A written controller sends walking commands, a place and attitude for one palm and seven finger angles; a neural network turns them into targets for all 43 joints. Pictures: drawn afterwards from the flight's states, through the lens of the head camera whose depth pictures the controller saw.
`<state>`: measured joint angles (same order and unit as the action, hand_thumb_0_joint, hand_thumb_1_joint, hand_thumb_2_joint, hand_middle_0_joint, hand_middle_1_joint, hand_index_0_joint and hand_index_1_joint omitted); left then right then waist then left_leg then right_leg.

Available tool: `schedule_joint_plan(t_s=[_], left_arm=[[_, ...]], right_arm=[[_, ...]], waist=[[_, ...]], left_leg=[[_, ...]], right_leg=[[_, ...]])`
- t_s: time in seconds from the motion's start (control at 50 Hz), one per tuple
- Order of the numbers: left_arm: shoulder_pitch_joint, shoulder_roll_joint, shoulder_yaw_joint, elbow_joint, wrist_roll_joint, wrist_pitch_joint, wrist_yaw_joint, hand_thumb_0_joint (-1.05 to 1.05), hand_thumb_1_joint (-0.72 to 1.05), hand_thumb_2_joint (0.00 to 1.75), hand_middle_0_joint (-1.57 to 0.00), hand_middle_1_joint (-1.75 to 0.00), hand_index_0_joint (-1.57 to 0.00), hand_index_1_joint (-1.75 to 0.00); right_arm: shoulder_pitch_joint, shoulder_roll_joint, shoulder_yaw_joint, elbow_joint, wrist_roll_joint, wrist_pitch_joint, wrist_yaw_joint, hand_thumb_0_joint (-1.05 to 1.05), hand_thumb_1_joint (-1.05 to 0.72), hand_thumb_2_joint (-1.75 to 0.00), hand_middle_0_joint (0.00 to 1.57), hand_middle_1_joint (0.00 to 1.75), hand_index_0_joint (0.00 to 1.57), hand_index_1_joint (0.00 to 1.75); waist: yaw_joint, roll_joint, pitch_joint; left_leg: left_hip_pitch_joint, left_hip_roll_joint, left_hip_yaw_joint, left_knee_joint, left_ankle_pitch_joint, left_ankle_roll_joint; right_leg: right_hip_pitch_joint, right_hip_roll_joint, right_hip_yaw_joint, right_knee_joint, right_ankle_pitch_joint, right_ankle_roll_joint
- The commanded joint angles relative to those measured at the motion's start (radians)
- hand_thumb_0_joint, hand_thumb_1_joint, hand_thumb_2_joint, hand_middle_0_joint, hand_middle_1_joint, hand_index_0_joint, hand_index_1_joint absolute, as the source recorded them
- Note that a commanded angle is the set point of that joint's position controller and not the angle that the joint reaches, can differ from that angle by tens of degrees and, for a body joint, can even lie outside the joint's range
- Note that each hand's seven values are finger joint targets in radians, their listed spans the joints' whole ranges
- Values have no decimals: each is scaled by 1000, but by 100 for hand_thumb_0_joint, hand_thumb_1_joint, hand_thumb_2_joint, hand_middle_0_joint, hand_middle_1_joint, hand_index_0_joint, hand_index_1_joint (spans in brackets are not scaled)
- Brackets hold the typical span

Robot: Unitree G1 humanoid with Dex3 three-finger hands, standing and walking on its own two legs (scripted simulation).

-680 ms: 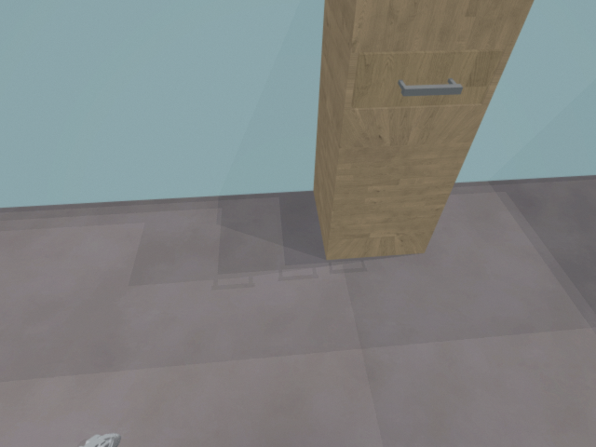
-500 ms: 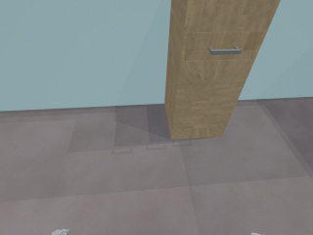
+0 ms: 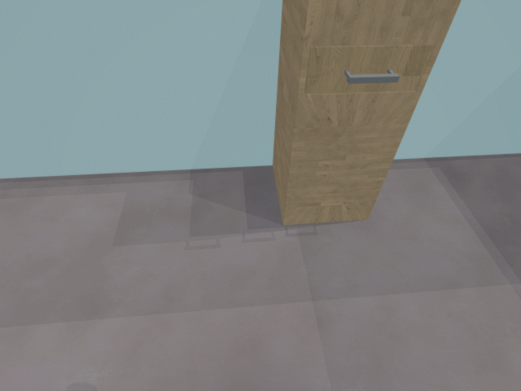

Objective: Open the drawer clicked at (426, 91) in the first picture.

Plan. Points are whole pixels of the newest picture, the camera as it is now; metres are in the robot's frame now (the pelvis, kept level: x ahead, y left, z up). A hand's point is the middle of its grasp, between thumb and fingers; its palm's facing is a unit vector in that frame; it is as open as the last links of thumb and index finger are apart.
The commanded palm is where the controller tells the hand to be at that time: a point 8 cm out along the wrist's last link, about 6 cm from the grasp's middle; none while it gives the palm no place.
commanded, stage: stand and wait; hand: left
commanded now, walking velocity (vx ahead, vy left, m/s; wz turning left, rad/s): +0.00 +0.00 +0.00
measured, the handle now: (370, 75) +1.01 -0.29 +0.02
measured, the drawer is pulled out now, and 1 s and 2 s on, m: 0.00 0.00 0.00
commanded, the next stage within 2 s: look at it before walking up in 0.14 s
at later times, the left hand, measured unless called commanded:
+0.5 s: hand out of the picture +0.07 +0.24 -0.15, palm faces -0.03 -0.94 -0.33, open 7.4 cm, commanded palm none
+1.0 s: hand out of the picture +0.07 +0.24 -0.16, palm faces -0.04 -0.94 -0.33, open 7.4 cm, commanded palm none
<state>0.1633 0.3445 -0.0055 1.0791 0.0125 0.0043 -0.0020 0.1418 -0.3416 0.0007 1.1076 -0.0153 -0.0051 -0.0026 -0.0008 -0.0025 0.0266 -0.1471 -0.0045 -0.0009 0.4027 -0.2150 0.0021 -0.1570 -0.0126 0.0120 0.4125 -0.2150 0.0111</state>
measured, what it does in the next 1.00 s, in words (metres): stands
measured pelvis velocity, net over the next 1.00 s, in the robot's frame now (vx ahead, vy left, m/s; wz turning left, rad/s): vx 0.00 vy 0.00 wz -0.03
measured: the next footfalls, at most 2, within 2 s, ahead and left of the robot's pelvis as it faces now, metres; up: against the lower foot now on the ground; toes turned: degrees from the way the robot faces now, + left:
left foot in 1.82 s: +0.05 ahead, +0.12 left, +0.00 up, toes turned -29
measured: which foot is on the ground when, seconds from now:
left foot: down 0.00-1.00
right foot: down 0.00-1.00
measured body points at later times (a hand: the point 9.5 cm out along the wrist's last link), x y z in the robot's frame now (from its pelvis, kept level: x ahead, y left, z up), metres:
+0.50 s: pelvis +0.00 +0.00 +0.00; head +0.00 +0.00 +0.45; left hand +0.07 +0.29 -0.13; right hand +0.07 -0.30 -0.13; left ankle +0.00 +0.12 -0.74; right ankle +0.01 -0.13 -0.74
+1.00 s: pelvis +0.00 +0.00 +0.00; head +0.01 +0.00 +0.45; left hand +0.07 +0.29 -0.13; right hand +0.08 -0.30 -0.13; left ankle +0.00 +0.12 -0.74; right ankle +0.01 -0.13 -0.74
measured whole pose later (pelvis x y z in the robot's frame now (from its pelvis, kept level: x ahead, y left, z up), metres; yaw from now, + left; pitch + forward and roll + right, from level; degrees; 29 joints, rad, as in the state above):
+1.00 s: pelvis +0.00 +0.00 +0.00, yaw -2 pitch -2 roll +0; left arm 0.16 0.33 0.01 1.07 0.01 0.02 0.00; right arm 0.11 -0.33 0.00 1.09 -0.02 0.00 -0.02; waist 0.01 0.00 0.03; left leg -0.15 0.02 0.03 0.41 -0.22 -0.01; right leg -0.18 0.01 0.04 0.42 -0.21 0.00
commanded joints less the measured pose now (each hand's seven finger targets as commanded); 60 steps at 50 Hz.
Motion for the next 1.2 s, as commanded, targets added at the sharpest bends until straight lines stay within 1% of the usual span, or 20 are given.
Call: schedule_joint_plan(t_s=[0.0,0.16,0.26,0.28,0.3,0.42,0.6,0.8,0.86,0.88,0.92,0.94,0.98,1.02,1.06,1.1,1.12,1.14,1.16,1.18], left_arm=[[-63,199,38,-66,-1,-29,15,0,90,90,-20,-30,-20,-30],[-61,198,38,-59,-1,-28,13,0,90,90,-20,-30,-20,-30],[-63,199,38,-59,0,-30,13,0,90,90,-20,-30,-20,-30],[-63,197,38,-60,0,-30,13,0,90,90,-20,-30,-20,-30],[-63,198,39,-59,0,-31,14,0,90,90,-20,-30,-20,-30],[-60,197,39,-59,0,-33,15,0,90,90,-20,-30,-20,-30],[-60,200,39,-57,0,-32,14,0,90,90,-20,-30,-20,-30],[-59,202,39,-54,0,-33,13,0,90,90,-20,-30,-20,-30],[-63,203,40,-56,0,-32,13,0,90,90,-20,-30,-20,-30],[-59,197,42,-61,0,-27,12,0,90,90,-20,-30,-20,-30],[-22,120,33,-60,-1,-5,16,0,90,90,-20,-30,-20,-30],[-1,95,30,-65,-1,6,18,0,90,90,-20,-30,-20,-30],[13,101,39,-87,2,18,15,0,90,90,-20,-30,-20,-30],[19,103,49,-112,5,27,12,0,90,90,-20,-30,-20,-30],[23,96,55,-136,7,32,7,0,90,90,-20,-30,-20,-30],[25,79,60,-161,7,37,2,0,90,90,-20,-30,-20,-30],[36,63,63,-167,6,40,-1,0,90,90,-20,-30,-20,-30],[45,46,65,-175,6,45,-4,0,90,90,-20,-30,-20,-30],[51,33,71,-187,7,50,-6,0,90,90,-20,-30,-20,-30],[57,27,78,-196,7,51,-7,0,90,90,-20,-30,-20,-30]], right_arm=[[-64,-200,-41,-71,7,-27,-8,0,-90,-90,20,30,20,30],[-62,-200,-40,-60,5,-28,-8,0,-90,-90,20,30,20,30],[-60,-200,-40,-60,5,-29,-7,0,-90,-90,20,30,20,30],[-59,-200,-40,-60,5,-30,-7,0,-90,-90,20,30,20,30],[-59,-200,-39,-60,6,-29,-7,0,-90,-90,20,30,20,30],[-63,-200,-39,-59,7,-32,-9,0,-90,-90,20,30,20,30],[-65,-200,-38,-58,8,-28,-8,0,-90,-90,20,30,20,30],[-71,-204,-37,-58,8,-29,-9,0,-90,-90,20,30,20,30],[-70,-205,-38,-57,7,-30,-11,0,-90,-90,20,30,20,30],[-63,-199,-40,-60,6,-29,-14,0,-90,-90,20,30,20,30],[-14,-109,-28,-57,5,-15,-18,0,-90,-90,20,30,20,30],[5,-82,-26,-62,5,-7,-20,0,-90,-90,20,30,20,30],[18,-90,-39,-86,4,4,-26,0,-90,-90,20,30,20,30],[20,-97,-51,-110,3,10,-28,0,-90,-90,20,30,20,30],[16,-105,-62,-136,3,14,-31,0,-90,-90,20,30,20,30],[13,-114,-73,-157,2,15,-30,0,-90,-90,20,30,20,30],[3,-121,-80,-167,1,14,-31,0,-90,-90,20,30,20,30],[-5,-125,-85,-176,1,10,-30,0,-90,-90,20,30,20,30],[-15,-120,-87,-186,0,6,-29,0,-90,-90,20,30,20,30],[-31,-111,-88,-198,-2,3,-30,0,-90,-90,20,30,20,30]], waist=[[1,-13,-39],[1,0,-15],[1,-5,-28],[1,5,-32],[2,-7,-30],[2,-5,-52],[2,-3,-29],[3,6,-46],[1,0,-50],[1,7,-54],[-3,-7,-51],[-4,-12,-45],[-7,-18,-37],[-7,-15,-38],[-6,9,-35],[-5,68,-20],[-1,121,-18],[6,192,-18],[9,220,-17],[17,210,-11]], left_leg=[[-14,114,-107,-88,85,29],[-21,112,-108,-104,49,26],[-10,113,-106,-100,66,25],[-9,114,-107,-100,79,26],[-13,116,-109,-99,79,26],[9,120,-103,-93,130,26],[3,117,-105,-100,103,23],[18,120,-103,-101,126,23],[31,124,-93,-97,144,20],[43,128,-78,-77,153,19],[35,130,-41,-30,170,6],[33,132,-26,-14,171,0],[24,138,-8,18,139,0],[13,154,-8,38,116,7],[10,178,-13,44,85,18],[-17,223,-49,7,25,42],[-32,274,-80,-28,31,72],[-49,340,-112,-68,89,118],[-64,385,-118,-84,160,160],[-89,398,-101,-68,210,174]], right_leg=[[0,-106,98,-87,61,-42],[-21,-104,108,-104,14,-41],[-20,-104,107,-103,30,-41],[-15,-104,105,-100,47,-41],[-11,-103,102,-100,48,-41],[6,-108,97,-91,115,-41],[-3,-106,104,-109,84,-41],[11,-107,100,-108,110,-40],[8,-105,105,-100,145,-43],[-5,-103,111,-88,174,-44],[-27,-104,121,-45,239,-37],[-46,-100,128,-24,261,-34],[-91,-92,146,10,265,-38],[-125,-78,157,51,262,-41],[-173,-55,153,100,237,-37],[-218,-15,125,185,158,-27],[-231,9,87,279,91,-17],[-245,29,35,413,-123,-3],[-252,16,7,520,-261,9],[-240,-11,21,547,-297,9]])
